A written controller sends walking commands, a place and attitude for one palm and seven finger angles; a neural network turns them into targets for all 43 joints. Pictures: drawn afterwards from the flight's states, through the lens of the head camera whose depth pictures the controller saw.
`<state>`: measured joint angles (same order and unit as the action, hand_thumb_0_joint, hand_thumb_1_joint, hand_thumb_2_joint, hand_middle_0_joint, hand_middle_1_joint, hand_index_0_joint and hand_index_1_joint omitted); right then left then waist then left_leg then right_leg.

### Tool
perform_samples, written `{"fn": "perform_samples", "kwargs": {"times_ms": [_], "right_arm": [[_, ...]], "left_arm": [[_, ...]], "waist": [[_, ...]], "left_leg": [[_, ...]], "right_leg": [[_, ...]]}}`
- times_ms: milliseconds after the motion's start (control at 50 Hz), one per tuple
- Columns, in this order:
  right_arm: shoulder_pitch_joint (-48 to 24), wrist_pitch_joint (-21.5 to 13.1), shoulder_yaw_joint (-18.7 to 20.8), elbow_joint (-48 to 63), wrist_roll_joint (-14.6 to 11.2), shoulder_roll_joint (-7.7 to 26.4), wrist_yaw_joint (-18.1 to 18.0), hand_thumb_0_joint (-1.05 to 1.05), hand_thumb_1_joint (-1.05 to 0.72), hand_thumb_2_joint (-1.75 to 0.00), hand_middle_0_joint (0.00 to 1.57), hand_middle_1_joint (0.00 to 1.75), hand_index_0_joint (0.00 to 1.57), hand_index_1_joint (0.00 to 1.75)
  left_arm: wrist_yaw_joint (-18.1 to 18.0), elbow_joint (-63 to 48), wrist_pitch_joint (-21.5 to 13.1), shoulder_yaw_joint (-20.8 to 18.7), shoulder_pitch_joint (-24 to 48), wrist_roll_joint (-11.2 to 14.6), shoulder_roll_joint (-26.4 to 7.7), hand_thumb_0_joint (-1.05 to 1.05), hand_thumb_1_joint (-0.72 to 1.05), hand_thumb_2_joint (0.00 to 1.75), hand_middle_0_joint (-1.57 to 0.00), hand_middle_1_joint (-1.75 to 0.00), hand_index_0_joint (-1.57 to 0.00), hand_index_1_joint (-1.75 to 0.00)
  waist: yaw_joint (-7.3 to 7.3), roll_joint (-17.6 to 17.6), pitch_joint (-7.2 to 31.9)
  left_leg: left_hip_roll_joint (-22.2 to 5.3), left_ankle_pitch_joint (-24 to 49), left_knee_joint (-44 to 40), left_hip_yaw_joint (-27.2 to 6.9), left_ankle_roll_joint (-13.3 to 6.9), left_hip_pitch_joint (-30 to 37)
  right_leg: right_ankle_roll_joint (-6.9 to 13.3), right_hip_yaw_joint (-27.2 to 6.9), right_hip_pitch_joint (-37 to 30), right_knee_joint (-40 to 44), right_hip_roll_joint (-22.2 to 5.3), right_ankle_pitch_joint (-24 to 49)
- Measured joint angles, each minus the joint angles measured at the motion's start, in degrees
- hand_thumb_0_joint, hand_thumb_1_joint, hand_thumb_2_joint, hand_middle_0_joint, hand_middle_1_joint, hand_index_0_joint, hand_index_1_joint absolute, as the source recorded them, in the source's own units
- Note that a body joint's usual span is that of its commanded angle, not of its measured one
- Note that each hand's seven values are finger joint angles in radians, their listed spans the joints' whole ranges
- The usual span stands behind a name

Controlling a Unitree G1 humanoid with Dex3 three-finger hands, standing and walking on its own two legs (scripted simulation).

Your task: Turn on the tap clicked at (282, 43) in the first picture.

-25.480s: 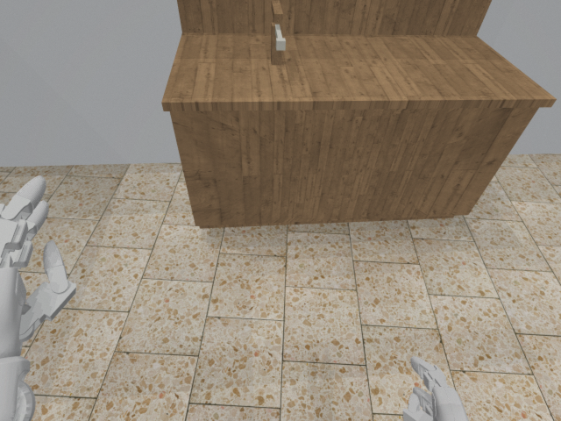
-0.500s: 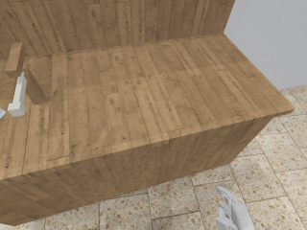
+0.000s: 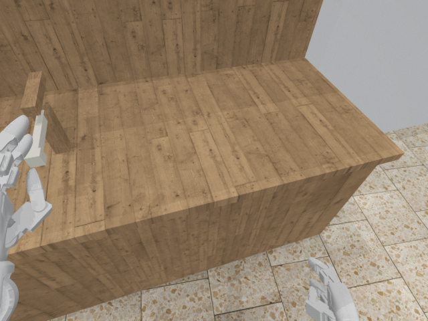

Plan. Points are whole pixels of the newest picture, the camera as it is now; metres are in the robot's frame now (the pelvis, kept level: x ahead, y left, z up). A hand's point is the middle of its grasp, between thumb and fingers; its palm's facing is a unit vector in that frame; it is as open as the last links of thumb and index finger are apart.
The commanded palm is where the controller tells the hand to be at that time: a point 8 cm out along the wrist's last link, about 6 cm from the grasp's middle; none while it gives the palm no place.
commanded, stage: come to a stop and stand still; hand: left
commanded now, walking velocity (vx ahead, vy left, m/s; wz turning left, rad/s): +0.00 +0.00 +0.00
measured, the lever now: (35, 157) +0.38 +0.40 +0.06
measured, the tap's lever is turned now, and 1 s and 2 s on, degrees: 0 0 0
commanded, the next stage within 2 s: look again from close up in 0.60 s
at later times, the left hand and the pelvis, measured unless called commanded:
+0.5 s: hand (41, 192) +0.24 +0.27 +0.16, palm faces +0.36 -0.86 -0.36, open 7.4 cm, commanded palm +0.18 +0.30 +0.18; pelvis +0.02 +0.03 +0.00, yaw -1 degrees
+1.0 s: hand (51, 197) +0.24 +0.26 +0.16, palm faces +0.35 -0.87 -0.35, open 7.4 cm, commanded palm +0.18 +0.30 +0.18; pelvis +0.02 +0.02 +0.00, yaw -1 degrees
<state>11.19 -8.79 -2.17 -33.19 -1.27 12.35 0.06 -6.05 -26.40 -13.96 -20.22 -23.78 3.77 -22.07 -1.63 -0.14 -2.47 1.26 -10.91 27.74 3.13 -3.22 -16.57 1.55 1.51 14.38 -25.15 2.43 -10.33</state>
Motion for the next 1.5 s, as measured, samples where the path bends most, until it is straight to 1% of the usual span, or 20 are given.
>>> {"fn": "perform_samples", "kwargs": {"times_ms": [100, 200, 300, 460, 640, 840, 1120, 1140, 1160, 1180, 1200, 1220, 1260, 1280, 1300, 1320, 1360, 1380, 1420, 1500], "right_arm": [[-0.4, 1.4, -1.2, 1.4, 0.3, -1.2, -0.7, 0.01, -0.91, -0.9, 0.2, 0.3, 0.2, 0.3], [0.3, 1.7, -1.7, 1.5, 0.7, -1.1, -1.0, 0.01, -0.9, -0.9, 0.2, 0.3, 0.2, 0.3], [0.6, 1.8, -1.5, 1.4, 1.0, -0.6, -1.1, 0.01, -0.9, -0.9, 0.2, 0.3, 0.21, 0.3], [0.2, 3.0, -0.8, 1.4, 0.7, -0.6, -1.2, 0.01, -0.91, -0.9, 0.2, 0.3, 0.2, 0.3], [0.5, 3.5, -0.7, 1.5, 0.7, -0.7, -1.4, 0.01, -0.91, -0.9, 0.2, 0.3, 0.2, 0.3], [0.2, 3.8, -1.0, 1.1, 0.7, -0.9, -1.5, 0.01, -0.91, -0.9, 0.2, 0.3, 0.2, 0.3], [0.1, 4.0, -0.4, 1.0, 0.5, -0.4, -2.0, 0.01, -0.91, -0.9, 0.2, 0.3, 0.2, 0.3], [1.3, 4.1, -1.5, 2.8, -0.4, 0.5, -3.4, 0.01, -0.91, -0.9, 0.2, 0.3, 0.2, 0.3], [2.4, 3.2, -1.5, 3.4, 0.6, 0.9, -4.1, 0.01, -0.91, -0.9, 0.2, 0.3, 0.2, 0.3], [2.3, 2.5, -1.4, 2.4, 1.6, 1.1, -3.6, 0.01, -0.91, -0.9, 0.2, 0.3, 0.2, 0.3], [1.6, 2.4, -1.5, 0.9, 2.2, 1.2, -2.6, 0.01, -0.91, -0.9, 0.2, 0.3, 0.2, 0.3], [0.8, 2.5, -1.6, -0.4, 2.4, 1.2, -1.7, 0.01, -0.91, -0.9, 0.2, 0.3, 0.2, 0.3], [-0.1, 2.4, -1.4, -2.4, 1.8, 1.3, -0.8, 0.01, -0.9, -0.9, 0.2, 0.3, 0.2, 0.3], [-0.3, 2.4, -1.1, -2.9, 1.4, 1.6, -0.5, 0.01, -0.9, -0.9, 0.2, 0.3, 0.21, 0.3], [-0.3, 2.4, -0.8, -3.0, 0.9, 2.0, -0.3, 0.01, -0.9, -0.9, 0.2, 0.3, 0.21, 0.3], [-0.4, 2.6, -0.5, -2.9, 0.6, 2.5, -0.1, 0.02, -0.9, -0.9, 0.2, 0.3, 0.21, 0.3], [-1.1, 3.1, -0.3, -2.5, 0.2, 3.1, 0.0, 0.02, -0.9, -0.9, 0.2, 0.3, 0.21, 0.3], [-1.5, 3.2, -0.2, -2.2, 0.3, 3.2, -0.1, 0.02, -0.9, -0.9, 0.2, 0.3, 0.21, 0.3], [-2.4, 3.2, -0.1, -2.0, 0.9, 2.7, -0.5, 0.02, -0.91, -0.9, 0.2, 0.3, 0.2, 0.3], [-2.8, 1.6, 0.4, -3.1, 1.9, 1.1, -1.4, 0.01, -0.91, -0.9, 0.2, 0.3, 0.2, 0.3]], "left_arm": [[0.5, 3.7, 3.0, 0.4, 0.0, -0.9, 1.2, 0.01, 0.89, 0.9, -0.21, -0.3, -0.2, -0.31], [0.4, 2.0, 4.8, 1.7, 0.5, -1.5, 2.7, 0.01, 0.89, 0.9, -0.21, -0.3, -0.2, -0.31], [0.2, -1.4, 4.5, 2.0, 1.0, -1.7, 2.2, 0.01, 0.89, 0.9, -0.21, -0.3, -0.2, -0.31], [0.4, -0.8, 3.3, -0.4, 0.6, -1.1, 0.2, 0.01, 0.89, 0.9, -0.21, -0.3, -0.2, -0.31], [0.9, -0.6, 4.0, 1.7, -0.8, -1.2, 1.6, 0.01, 0.89, 0.9, -0.21, -0.3, -0.2, -0.3], [0.5, -0.2, 3.4, 0.9, 0.0, -0.7, 1.4, 0.01, 0.89, 0.9, -0.21, -0.3, -0.2, -0.31], [0.6, 0.9, 4.1, 2.0, -0.9, -0.4, 2.1, 0.01, 0.89, 0.9, -0.21, -0.3, -0.2, -0.31], [0.7, 1.3, 3.9, 2.3, 1.6, -1.4, -0.4, 0.01, 0.89, 0.9, -0.21, -0.3, -0.21, -0.31], [1.8, 3.1, 3.9, 2.1, 6.8, -4.0, -3.9, 0.01, 0.89, 0.9, -0.22, -0.3, -0.21, -0.31], [2.6, 5.8, 4.3, 1.4, 12.0, -4.3, -6.4, 0.01, 0.89, 0.9, -0.22, -0.3, -0.21, -0.31], [3.1, 7.6, 5.8, -0.1, 15.5, -3.4, -7.6, 0.01, 0.89, 0.9, -0.22, -0.3, -0.21, -0.31], [3.7, 8.6, 7.8, -1.9, 17.7, -1.2, -7.7, 0.01, 0.89, 0.9, -0.22, -0.3, -0.21, -0.31], [5.1, 9.2, 12.4, -5.0, 18.4, 4.2, -5.3, 0.01, 0.89, 0.9, -0.22, -0.3, -0.21, -0.31], [5.8, 8.8, 14.8, -5.6, 17.2, 5.9, -3.6, 0.01, 0.89, 0.9, -0.21, -0.3, -0.21, -0.31], [6.4, 8.2, 16.9, -5.2, 15.4, 6.5, -1.9, 0.01, 0.9, 0.9, -0.21, -0.3, -0.2, -0.3], [7.0, 7.4, 18.7, -4.0, 13.1, 6.3, -0.5, 0.01, 0.9, 0.9, -0.21, -0.3, -0.2, -0.3], [7.3, 6.0, 20.8, -0.5, 8.0, 4.4, 1.2, 0.01, 0.9, 0.9, -0.2, -0.3, -0.19, -0.3], [7.0, 5.5, 20.8, 1.2, 5.7, 3.6, 1.8, 0.01, 0.9, 0.9, -0.2, -0.3, -0.19, -0.3], [5.7, 5.3, 18.8, 3.5, 2.2, 2.5, 2.5, 0.01, 0.9, 0.9, -0.21, -0.3, -0.2, -0.3], [0.2, 5.3, 10.7, 3.6, 2.0, 1.2, 2.6, 0.02, 0.89, 0.9, -0.22, -0.3, -0.21, -0.31]], "waist": [[-0.04, 0.1, 0.2], [-0.55, -1.0, -0.4], [-0.5, -1.6, -0.8], [0.44, -1.1, -0.2], [0.07, -1.3, -0.4], [-0.38, -0.3, -0.3], [0.15, 0.1, 0.3], [-0.06, 0.3, -0.3], [-1.13, 0.1, -1.1], [-1.59, -0.2, -1.7], [-1.56, -0.5, -1.6], [-1.56, -0.9, -1.0], [-1.35, -0.8, 0.6], [-1.18, -0.2, 1.4], [-0.97, 0.5, 2.0], [-0.74, 1.3, 2.4], [-0.3, 2.3, 2.6], [-0.09, 2.4, 2.5], [0.01, 1.8, 2.2], [-2.04, -0.1, 1.4]], "left_leg": [[-0.1, -0.1, -0.3, 0.6, -0.6, 0.3], [0.2, -0.5, -0.3, 0.8, -1.1, 0.9], [0.7, -1.0, -0.3, 0.9, -1.6, 1.6], [1.2, -1.5, -0.7, 1.3, -2.0, 2.4], [1.7, -1.4, -1.4, 1.5, -2.2, 3.3], [1.4, -0.9, -2.2, 1.4, -1.7, 3.6], [0.6, -0.6, -2.7, 1.2, -1.2, 3.6], [0.6, -0.8, -1.7, 0.5, -1.2, 2.9], [0.9, -1.0, -0.6, -0.2, -1.2, 2.3], [1.4, -1.0, 0.0, -0.8, -0.9, 2.0], [1.7, -0.8, 0.0, -1.1, -0.6, 1.7], [1.9, -0.5, -0.3, -0.9, -0.3, 1.6], [2.0, -0.3, -1.0, 0.0, -0.1, 2.2], [1.9, -0.4, -1.1, 0.3, -0.1, 2.5], [1.8, -0.7, -0.9, 0.4, -0.2, 2.8], [1.7, -1.0, -0.5, 0.4, -0.2, 3.0], [1.6, -1.6, 0.7, 0.2, -0.2, 2.9], [1.5, -1.9, 1.4, 0.0, -0.1, 2.4], [1.2, -2.4, 3.2, -0.5, 0.3, 1.0], [0.2, -3.5, 6.9, -2.0, 1.7, -1.9]], "right_leg": [[-0.4, -0.7, -0.4, 1.0, 0.1, 0.5], [-0.8, -0.8, -1.1, 1.2, -0.1, 0.3], [-1.3, -0.9, -1.7, 0.9, -0.7, -0.4], [-1.9, -1.4, -2.5, 1.2, -1.2, -0.9], [-2.2, -1.6, -2.9, 1.0, -1.6, -1.2], [-1.9, -1.5, -3.4, 2.1, -1.3, -0.5], [-1.1, -1.4, -3.6, 3.2, -0.5, 0.1], [-1.4, -0.8, -3.2, 2.3, -0.4, -0.6], [-0.9, -0.2, -2.6, 0.7, -0.7, -1.0], [-0.5, 0.5, -2.2, -0.6, -1.1, -1.7], [-0.3, 0.8, -1.5, -1.6, -1.4, -2.2], [-0.3, 0.6, -0.9, -2.4, -1.7, -2.6], [-0.3, -0.3, -0.4, -3.4, -1.8, -3.0], [-0.3, -0.6, -0.6, -3.6, -1.7, -3.2], [-0.2, -0.7, -0.9, -3.7, -1.6, -3.4], [-0.1, -0.7, -1.1, -3.9, -1.5, -3.6], [0.1, -0.5, -1.1, -4.9, -1.4, -4.1], [0.2, -0.2, -0.7, -5.6, -1.3, -4.4], [0.7, 0.3, 0.7, -7.4, -1.1, -5.1], [2.0, 2.0, 2.8, -10.4, -0.2, -6.4]]}}
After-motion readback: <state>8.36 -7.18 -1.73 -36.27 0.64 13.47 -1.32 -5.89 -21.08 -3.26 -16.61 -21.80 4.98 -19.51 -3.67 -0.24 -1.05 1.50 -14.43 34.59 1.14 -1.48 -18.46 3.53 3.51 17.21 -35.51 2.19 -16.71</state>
